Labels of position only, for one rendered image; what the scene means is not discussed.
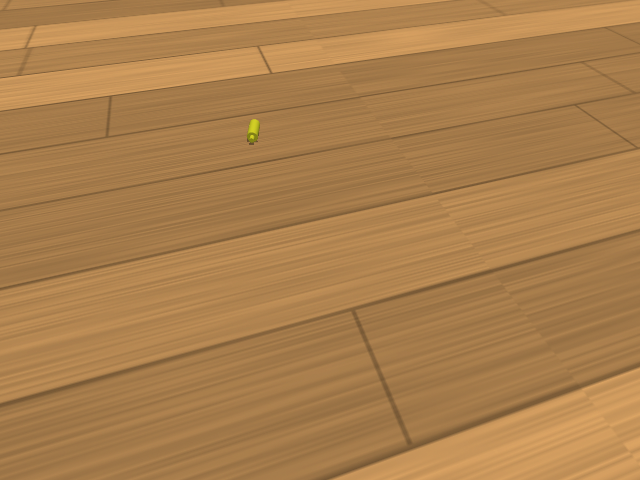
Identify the bottle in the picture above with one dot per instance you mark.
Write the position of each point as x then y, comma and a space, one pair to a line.
253, 130

